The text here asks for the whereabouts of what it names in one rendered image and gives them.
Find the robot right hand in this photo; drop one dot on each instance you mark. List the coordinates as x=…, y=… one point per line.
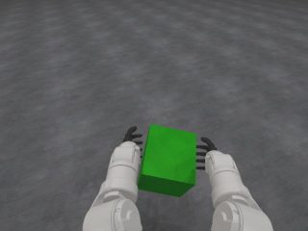
x=209, y=147

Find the left robot forearm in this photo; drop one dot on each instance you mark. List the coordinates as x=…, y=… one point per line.
x=122, y=174

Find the right robot upper arm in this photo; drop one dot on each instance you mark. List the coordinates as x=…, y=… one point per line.
x=234, y=216

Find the robot left hand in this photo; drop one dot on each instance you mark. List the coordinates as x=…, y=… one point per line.
x=129, y=136

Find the carton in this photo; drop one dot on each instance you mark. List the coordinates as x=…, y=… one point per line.
x=168, y=163

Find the right robot forearm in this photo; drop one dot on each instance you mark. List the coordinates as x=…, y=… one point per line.
x=226, y=181

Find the left robot upper arm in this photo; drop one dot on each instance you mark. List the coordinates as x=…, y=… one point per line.
x=120, y=214

